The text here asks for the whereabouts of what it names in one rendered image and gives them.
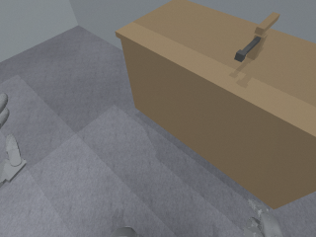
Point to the left robot hand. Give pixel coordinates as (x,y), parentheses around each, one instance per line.
(11,167)

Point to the right robot hand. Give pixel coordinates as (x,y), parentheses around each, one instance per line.
(267,226)

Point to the tap lever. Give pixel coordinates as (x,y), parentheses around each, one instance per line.
(241,54)

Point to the counter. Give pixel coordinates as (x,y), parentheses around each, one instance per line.
(253,120)

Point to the robot left thigh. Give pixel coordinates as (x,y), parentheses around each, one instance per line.
(125,232)

